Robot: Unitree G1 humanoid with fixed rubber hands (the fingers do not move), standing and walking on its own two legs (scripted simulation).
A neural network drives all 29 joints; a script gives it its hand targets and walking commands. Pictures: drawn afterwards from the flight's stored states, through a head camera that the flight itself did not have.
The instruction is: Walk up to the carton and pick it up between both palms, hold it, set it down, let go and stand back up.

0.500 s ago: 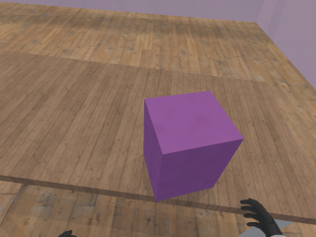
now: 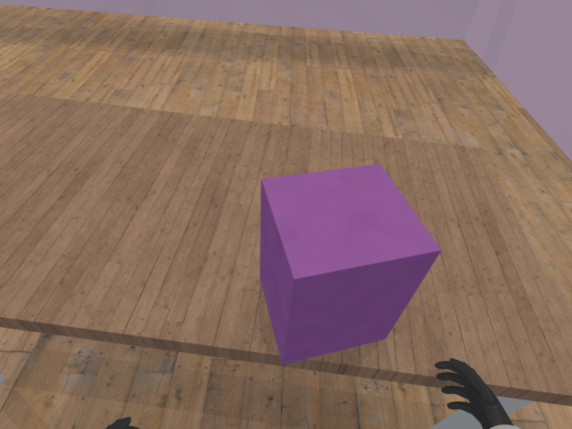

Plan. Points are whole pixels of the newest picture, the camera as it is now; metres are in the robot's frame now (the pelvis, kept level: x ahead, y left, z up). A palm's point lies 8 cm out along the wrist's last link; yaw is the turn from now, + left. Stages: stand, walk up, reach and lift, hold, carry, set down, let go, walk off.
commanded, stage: stand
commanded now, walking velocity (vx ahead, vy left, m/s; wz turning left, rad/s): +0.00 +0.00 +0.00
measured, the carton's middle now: (329, 266) +0.37 -0.05 +0.02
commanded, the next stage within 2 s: none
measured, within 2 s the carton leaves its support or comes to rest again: neither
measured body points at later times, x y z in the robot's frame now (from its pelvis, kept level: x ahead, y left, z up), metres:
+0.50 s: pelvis +0.00 +0.00 +0.00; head +0.00 +0.02 +0.45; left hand +0.10 +0.27 -0.12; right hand +0.19 -0.27 -0.05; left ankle +0.00 +0.11 -0.74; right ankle +0.00 -0.14 -0.74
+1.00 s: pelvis +0.00 +0.00 +0.00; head +0.00 +0.02 +0.45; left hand +0.10 +0.27 -0.12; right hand +0.19 -0.27 -0.05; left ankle +0.00 +0.11 -0.74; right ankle +0.00 -0.14 -0.74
